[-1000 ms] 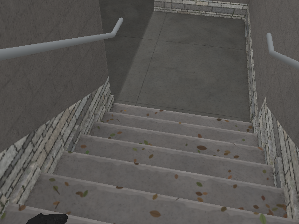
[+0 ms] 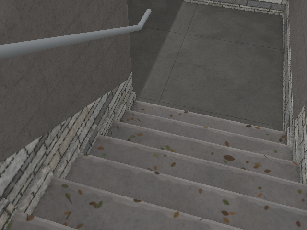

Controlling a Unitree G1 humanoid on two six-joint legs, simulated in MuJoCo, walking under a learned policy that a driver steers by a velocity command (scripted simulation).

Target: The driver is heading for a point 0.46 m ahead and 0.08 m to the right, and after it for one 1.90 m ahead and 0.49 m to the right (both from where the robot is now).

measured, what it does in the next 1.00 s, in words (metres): goes down, turning right: left foot, then right foot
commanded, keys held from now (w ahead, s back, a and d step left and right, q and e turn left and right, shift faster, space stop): no key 0.32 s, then e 0.54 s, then w+e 0.14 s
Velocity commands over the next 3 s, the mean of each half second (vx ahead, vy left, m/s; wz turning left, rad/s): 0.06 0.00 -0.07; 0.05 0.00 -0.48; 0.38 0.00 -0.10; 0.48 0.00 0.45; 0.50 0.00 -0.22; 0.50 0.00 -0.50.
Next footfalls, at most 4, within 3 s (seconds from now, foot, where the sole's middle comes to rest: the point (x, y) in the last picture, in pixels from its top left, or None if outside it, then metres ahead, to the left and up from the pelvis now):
0.16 left None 0.12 0.19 -0.78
0.88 right None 0.01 -0.05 -0.78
1.60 left None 0.37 0.04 -0.93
2.06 right None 0.60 -0.19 -1.08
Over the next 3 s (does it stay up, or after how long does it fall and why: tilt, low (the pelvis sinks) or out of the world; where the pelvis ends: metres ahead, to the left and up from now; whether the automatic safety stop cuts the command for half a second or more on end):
stays up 0.95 -0.14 -0.48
